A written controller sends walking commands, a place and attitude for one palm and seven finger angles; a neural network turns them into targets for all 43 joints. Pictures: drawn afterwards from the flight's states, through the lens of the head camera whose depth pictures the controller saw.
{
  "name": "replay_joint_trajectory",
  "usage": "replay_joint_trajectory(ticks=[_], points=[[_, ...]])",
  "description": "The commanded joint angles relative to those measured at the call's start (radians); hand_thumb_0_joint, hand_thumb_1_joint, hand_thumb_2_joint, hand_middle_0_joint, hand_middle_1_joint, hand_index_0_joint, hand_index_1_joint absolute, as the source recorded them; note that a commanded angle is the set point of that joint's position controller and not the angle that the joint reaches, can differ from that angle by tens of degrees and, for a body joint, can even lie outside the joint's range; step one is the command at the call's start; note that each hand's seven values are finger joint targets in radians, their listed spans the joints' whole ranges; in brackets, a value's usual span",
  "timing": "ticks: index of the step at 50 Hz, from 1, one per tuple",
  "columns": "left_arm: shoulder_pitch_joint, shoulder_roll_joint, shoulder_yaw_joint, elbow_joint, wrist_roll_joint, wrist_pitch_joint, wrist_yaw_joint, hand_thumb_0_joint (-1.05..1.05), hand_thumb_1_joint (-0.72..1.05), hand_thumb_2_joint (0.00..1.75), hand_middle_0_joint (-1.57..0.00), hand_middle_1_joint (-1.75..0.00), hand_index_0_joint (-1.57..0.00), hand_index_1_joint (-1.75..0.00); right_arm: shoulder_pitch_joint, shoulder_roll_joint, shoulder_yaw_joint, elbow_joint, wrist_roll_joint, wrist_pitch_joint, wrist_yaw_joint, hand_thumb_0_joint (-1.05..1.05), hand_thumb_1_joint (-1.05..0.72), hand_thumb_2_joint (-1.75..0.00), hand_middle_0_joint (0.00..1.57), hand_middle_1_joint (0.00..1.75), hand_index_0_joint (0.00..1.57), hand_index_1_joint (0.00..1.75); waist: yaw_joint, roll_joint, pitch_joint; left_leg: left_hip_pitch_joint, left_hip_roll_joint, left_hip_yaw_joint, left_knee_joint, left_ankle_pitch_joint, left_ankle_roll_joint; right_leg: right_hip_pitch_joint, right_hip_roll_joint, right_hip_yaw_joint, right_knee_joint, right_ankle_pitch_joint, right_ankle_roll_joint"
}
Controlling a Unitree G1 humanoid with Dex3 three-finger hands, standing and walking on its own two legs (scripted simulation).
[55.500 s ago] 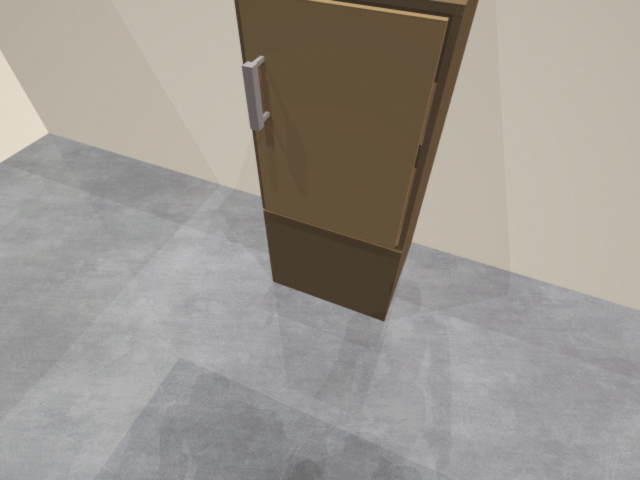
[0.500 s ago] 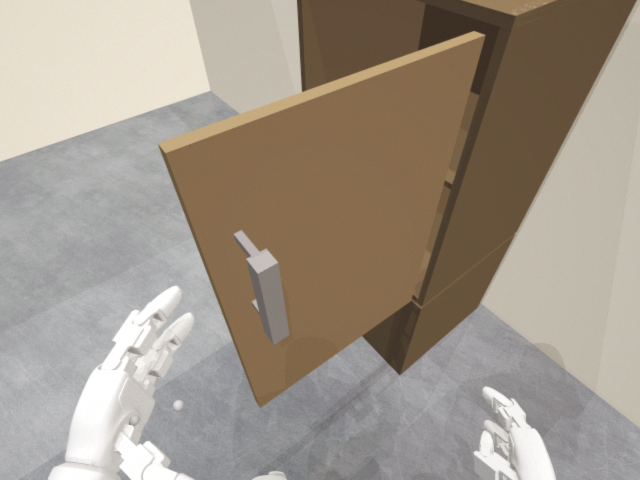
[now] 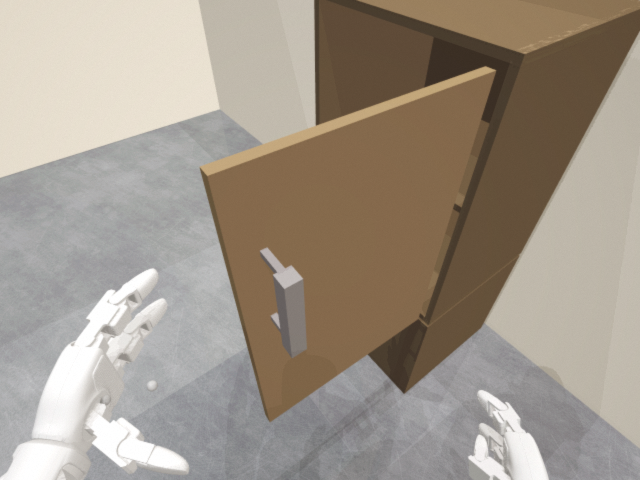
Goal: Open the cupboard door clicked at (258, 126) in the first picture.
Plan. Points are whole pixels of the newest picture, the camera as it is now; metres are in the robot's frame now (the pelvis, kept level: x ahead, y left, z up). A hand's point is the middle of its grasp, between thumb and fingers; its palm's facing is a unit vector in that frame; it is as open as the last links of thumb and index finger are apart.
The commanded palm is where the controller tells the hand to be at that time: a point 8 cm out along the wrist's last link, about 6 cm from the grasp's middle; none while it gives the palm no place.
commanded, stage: draw the hand back to the body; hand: left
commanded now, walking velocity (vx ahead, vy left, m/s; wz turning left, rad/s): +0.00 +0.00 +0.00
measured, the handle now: (282, 303) +0.31 +0.08 +0.08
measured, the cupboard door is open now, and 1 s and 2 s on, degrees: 88 88 88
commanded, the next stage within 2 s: step back with the hand held close in 1.04 s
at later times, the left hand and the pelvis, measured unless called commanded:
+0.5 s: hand (103, 318) +0.22 +0.24 +0.16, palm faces +0.34 -0.85 -0.40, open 11.0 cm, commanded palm +0.18 +0.28 +0.19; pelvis +0.03 +0.00 +0.03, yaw -2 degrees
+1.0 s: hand (104, 303) +0.23 +0.23 +0.18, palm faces +0.39 -0.83 -0.40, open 7.4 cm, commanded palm +0.18 +0.27 +0.20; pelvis +0.03 -0.02 +0.03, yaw -2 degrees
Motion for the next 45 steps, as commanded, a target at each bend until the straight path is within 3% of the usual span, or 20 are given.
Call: replay_joint_trajectory(ticks=[1,3,5,10,21,23,26,29,33,37,41,45], points=[[-0.006,0.123,0.064,-0.251,0.136,-0.029,0.222,0.00,-0.22,0.42,-0.16,-0.30,-0.16,-0.30,-0.140,-0.084,-0.030,-0.159,-0.019,-0.038,-0.033,0.00,-0.90,-0.90,0.20,0.30,0.20,0.30,0.011,-0.017,0.047,0.225,-0.002,-0.040,-0.211,0.044,-0.003,-0.091,-0.009,0.072,-0.286,0.115,-0.011],[-0.004,0.114,0.049,-0.238,0.171,-0.016,0.270,0.00,-0.15,0.45,-0.16,-0.30,-0.16,-0.30,-0.147,-0.088,-0.030,-0.148,-0.024,-0.018,-0.033,0.00,-0.90,-0.90,0.20,0.30,0.20,0.30,0.005,0.005,0.060,0.267,0.007,-0.043,-0.253,0.041,-0.003,-0.063,-0.008,0.061,-0.306,0.113,-0.010],[-0.031,0.149,0.078,-0.237,0.191,-0.018,0.301,0.00,-0.08,0.48,-0.16,-0.30,-0.16,-0.30,-0.160,-0.094,-0.033,-0.133,-0.031,-0.012,-0.037,0.00,-0.90,-0.90,0.20,0.30,0.20,0.30,0.008,-0.028,0.065,0.298,0.007,-0.034,-0.283,0.057,0.001,-0.024,-0.009,0.061,-0.346,0.125,-0.007],[-0.065,0.176,0.108,-0.242,0.219,-0.028,0.336,0.00,0.09,0.55,-0.17,-0.30,-0.17,-0.30,-0.171,-0.099,-0.035,-0.103,-0.042,-0.006,-0.032,0.00,-0.90,-0.90,0.20,0.30,0.20,0.30,0.015,0.011,0.027,0.389,0.010,-0.031,-0.351,0.161,0.002,0.079,-0.012,0.056,-0.369,0.223,-0.011],[-0.048,0.195,0.190,-0.230,0.217,-0.027,0.338,0.00,0.48,0.72,-0.19,-0.30,-0.19,-0.30,-0.183,-0.099,-0.051,-0.073,-0.047,0.026,-0.005,0.00,-0.90,-0.90,0.20,0.30,0.20,0.30,0.032,-0.010,0.010,0.464,0.018,-0.011,-0.392,0.393,-0.003,0.189,-0.007,0.054,-0.388,0.419,-0.005],[-0.053,0.207,0.210,-0.238,0.216,-0.028,0.338,0.00,0.55,0.75,-0.19,-0.30,-0.19,-0.30,-0.180,-0.097,-0.054,-0.070,-0.047,0.033,0.000,0.00,-0.90,-0.90,0.20,0.30,0.20,0.30,0.032,0.011,-0.005,0.480,0.019,-0.003,-0.385,0.436,-0.003,0.196,-0.009,0.056,-0.389,0.452,-0.003],[-0.072,0.220,0.237,-0.217,0.209,-0.023,0.337,0.00,0.65,0.80,-0.19,-0.30,-0.19,-0.30,-0.187,-0.098,-0.058,-0.068,-0.046,0.046,0.001,0.00,-0.90,-0.90,0.20,0.30,0.20,0.30,0.032,-0.024,0.011,0.474,0.017,0.006,-0.384,0.436,0.000,0.201,-0.011,0.060,-0.397,0.488,-0.001],[-0.120,0.240,0.263,-0.221,0.206,-0.025,0.337,0.00,0.76,0.84,-0.19,-0.30,-0.19,-0.30,-0.190,-0.098,-0.060,-0.064,-0.043,0.055,0.000,0.00,-0.90,-0.90,0.20,0.30,0.20,0.30,0.031,0.005,0.013,0.485,0.014,0.009,-0.385,0.424,0.000,0.195,-0.010,0.061,-0.405,0.478,0.000],[-0.145,0.265,0.299,-0.210,0.200,-0.031,0.340,0.00,0.90,0.90,-0.20,-0.30,-0.20,-0.30,-0.192,-0.099,-0.065,-0.056,-0.044,0.054,-0.002,0.00,-0.90,-0.90,0.20,0.30,0.20,0.30,0.036,-0.013,-0.005,0.493,0.010,0.015,-0.381,0.439,0.006,0.211,-0.013,0.063,-0.405,0.517,0.002],[-0.110,0.214,0.253,-0.165,0.195,-0.024,0.326,0.00,0.90,0.90,-0.20,-0.30,-0.20,-0.30,-0.199,-0.101,-0.068,-0.058,-0.041,0.064,0.006,0.00,-0.90,-0.90,0.20,0.30,0.20,0.30,0.034,-0.024,0.030,0.481,0.009,0.021,-0.389,0.428,0.008,0.210,-0.015,0.066,-0.413,0.528,0.006],[-0.137,0.253,0.277,-0.212,0.200,-0.037,0.330,0.00,0.90,0.90,-0.20,-0.30,-0.20,-0.30,-0.202,-0.101,-0.073,-0.058,-0.042,0.060,0.003,0.00,-0.90,-0.90,0.20,0.30,0.20,0.30,0.037,-0.009,-0.002,0.494,0.006,0.024,-0.384,0.425,0.010,0.217,-0.018,0.072,-0.413,0.534,0.006],[-0.140,0.269,0.296,-0.195,0.194,-0.040,0.330,0.00,0.90,0.90,-0.20,-0.30,-0.20,-0.30,-0.206,-0.098,-0.072,-0.052,-0.042,0.059,-0.003,0.00,-0.90,-0.90,0.20,0.30,0.20,0.30,0.038,-0.034,0.024,0.483,0.004,0.030,-0.383,0.400,0.011,0.214,-0.019,0.076,-0.427,0.540,0.007]])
